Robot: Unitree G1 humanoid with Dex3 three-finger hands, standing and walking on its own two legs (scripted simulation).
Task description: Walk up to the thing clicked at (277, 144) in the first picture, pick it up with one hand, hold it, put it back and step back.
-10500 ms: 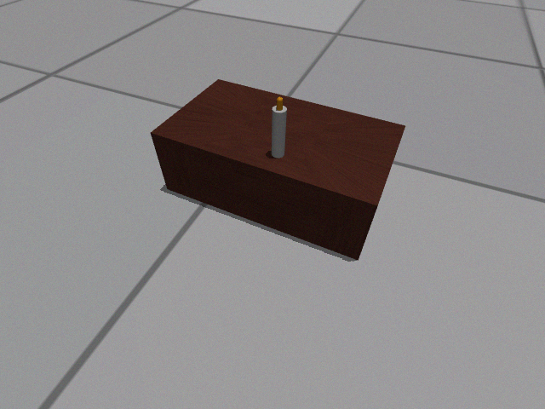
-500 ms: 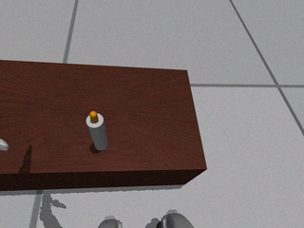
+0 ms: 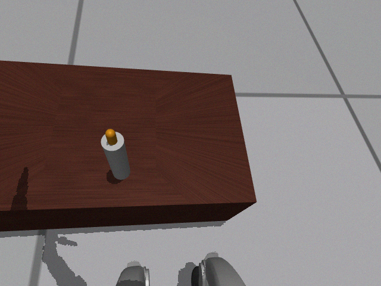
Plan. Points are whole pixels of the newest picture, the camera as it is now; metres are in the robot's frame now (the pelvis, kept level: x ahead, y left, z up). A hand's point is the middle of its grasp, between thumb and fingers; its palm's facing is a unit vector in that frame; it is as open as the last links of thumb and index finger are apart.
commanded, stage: go down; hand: left
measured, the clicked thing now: (116, 154) +0.49 +0.16 -0.20
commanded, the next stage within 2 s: none
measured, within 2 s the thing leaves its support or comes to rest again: neither
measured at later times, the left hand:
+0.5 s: hand out of the picture +0.44 +0.36 +0.05, palm faces +0.11 -0.99 -0.06, open 17.2 cm
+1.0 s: hand out of the picture +0.44 +0.37 +0.04, palm faces +0.11 -0.99 -0.04, open 17.2 cm
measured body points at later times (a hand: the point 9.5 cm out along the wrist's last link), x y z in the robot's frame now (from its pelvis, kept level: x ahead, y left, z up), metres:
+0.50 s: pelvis -0.01 -0.01 -0.01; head +0.14 +0.04 +0.41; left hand +0.43 +0.41 +0.05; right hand +0.04 -0.28 -0.10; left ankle +0.01 +0.09 -0.66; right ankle +0.04 -0.15 -0.66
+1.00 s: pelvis +0.00 +0.00 -0.01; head +0.15 +0.06 +0.41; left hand +0.43 +0.42 +0.05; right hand +0.05 -0.27 -0.10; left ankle +0.01 +0.09 -0.66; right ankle +0.04 -0.15 -0.66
